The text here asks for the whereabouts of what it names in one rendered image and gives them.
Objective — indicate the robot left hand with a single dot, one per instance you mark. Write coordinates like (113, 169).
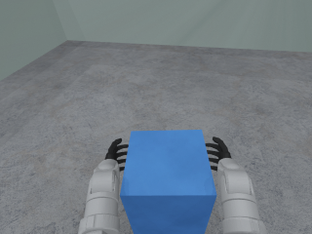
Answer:
(112, 152)

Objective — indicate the robot right hand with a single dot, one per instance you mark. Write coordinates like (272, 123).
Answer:
(221, 153)

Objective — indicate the carton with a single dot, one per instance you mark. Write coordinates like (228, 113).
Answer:
(168, 185)

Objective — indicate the right robot forearm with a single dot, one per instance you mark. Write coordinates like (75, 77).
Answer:
(238, 200)

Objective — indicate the left robot forearm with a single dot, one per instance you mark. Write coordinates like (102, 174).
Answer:
(101, 211)

